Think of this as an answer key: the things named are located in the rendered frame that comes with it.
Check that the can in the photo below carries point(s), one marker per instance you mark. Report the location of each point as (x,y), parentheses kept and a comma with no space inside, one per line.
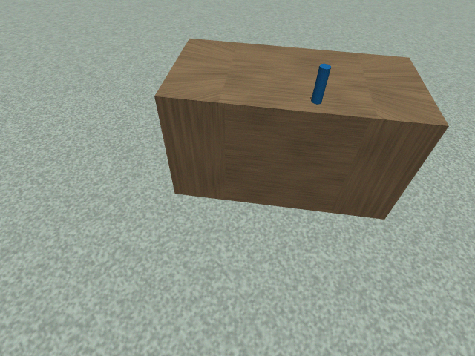
(320,84)

